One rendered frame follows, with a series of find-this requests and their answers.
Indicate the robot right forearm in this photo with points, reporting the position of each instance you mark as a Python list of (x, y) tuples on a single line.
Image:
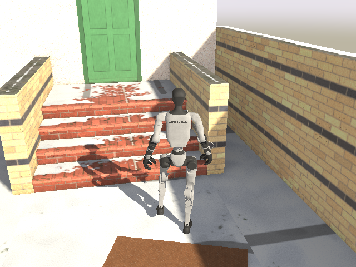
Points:
[(205, 146)]

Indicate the left robot foot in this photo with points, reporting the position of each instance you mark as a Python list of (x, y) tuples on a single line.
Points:
[(160, 211)]

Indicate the robot left upper arm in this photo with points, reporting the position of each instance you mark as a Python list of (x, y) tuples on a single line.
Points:
[(158, 126)]

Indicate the robot right upper arm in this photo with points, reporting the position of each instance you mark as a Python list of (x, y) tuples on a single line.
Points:
[(199, 127)]

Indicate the robot left shin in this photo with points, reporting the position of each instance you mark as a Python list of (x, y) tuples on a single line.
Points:
[(162, 190)]

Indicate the robot left forearm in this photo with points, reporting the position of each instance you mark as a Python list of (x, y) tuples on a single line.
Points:
[(150, 148)]

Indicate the robot left hand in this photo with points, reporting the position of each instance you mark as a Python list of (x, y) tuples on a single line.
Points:
[(147, 161)]

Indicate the robot right hand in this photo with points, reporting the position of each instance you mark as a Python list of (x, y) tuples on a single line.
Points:
[(209, 157)]

